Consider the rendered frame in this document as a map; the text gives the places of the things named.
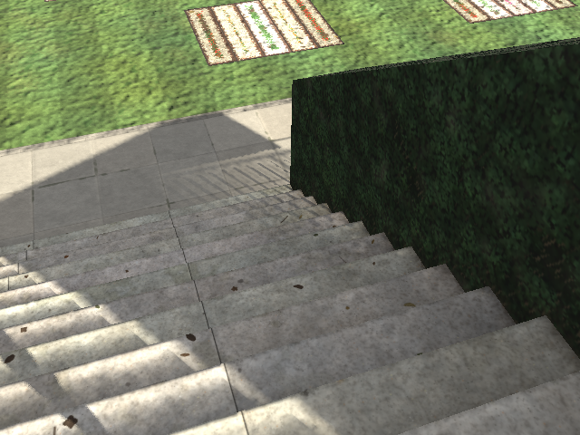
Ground stairs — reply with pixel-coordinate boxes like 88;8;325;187
0;184;580;435

